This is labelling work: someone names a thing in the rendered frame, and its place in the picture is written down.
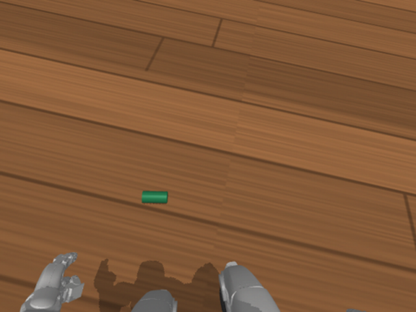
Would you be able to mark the can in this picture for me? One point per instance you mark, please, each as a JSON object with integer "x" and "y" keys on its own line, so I can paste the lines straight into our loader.
{"x": 154, "y": 197}

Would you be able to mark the left robot hand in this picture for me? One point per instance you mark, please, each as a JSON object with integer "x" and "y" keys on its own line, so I can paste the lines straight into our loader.
{"x": 52, "y": 276}

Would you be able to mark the left robot arm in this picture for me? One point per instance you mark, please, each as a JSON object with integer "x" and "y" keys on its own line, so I can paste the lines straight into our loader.
{"x": 46, "y": 299}

